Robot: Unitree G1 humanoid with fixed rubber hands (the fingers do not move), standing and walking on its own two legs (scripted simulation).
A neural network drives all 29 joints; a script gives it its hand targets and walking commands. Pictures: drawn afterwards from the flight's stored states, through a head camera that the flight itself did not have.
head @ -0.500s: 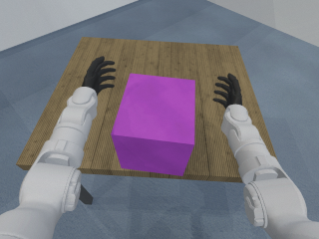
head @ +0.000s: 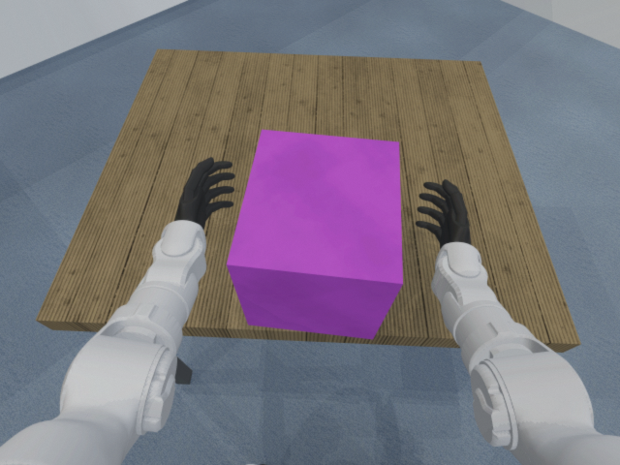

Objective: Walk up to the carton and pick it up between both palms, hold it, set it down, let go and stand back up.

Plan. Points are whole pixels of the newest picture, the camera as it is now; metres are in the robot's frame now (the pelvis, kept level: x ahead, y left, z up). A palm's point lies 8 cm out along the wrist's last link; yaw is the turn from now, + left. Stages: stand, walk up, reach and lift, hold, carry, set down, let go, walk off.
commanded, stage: reach and lift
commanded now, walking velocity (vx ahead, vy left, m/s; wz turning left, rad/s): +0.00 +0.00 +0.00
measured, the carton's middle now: (319, 238) +0.41 +0.00 -0.01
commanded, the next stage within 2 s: none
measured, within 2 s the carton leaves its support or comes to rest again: neither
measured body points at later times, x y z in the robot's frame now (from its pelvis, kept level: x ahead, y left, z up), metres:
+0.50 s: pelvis +0.00 +0.01 -0.01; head +0.10 +0.00 +0.43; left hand +0.44 +0.15 +0.02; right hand +0.42 -0.17 +0.00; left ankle +0.00 +0.13 -0.73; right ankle -0.03 -0.15 -0.73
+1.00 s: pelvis +0.00 +0.01 -0.01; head +0.10 +0.01 +0.43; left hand +0.43 +0.15 +0.02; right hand +0.41 -0.14 -0.01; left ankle +0.00 +0.13 -0.73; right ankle -0.03 -0.15 -0.73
